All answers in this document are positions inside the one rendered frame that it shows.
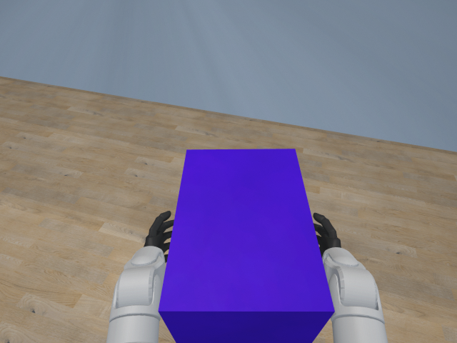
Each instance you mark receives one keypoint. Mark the left robot forearm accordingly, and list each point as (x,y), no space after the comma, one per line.
(134,316)

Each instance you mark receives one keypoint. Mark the carton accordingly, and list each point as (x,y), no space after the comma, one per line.
(244,264)

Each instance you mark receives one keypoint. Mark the left robot hand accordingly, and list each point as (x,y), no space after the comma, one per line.
(157,235)

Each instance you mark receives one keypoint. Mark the right robot hand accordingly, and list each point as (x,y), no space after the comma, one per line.
(328,234)

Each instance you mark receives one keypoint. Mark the right robot forearm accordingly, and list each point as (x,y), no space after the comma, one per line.
(358,316)

